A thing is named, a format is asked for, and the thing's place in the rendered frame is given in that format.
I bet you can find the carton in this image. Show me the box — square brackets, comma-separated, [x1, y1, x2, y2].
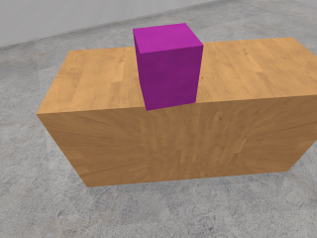
[133, 23, 204, 111]

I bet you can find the pedestal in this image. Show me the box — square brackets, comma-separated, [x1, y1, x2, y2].
[36, 37, 317, 187]

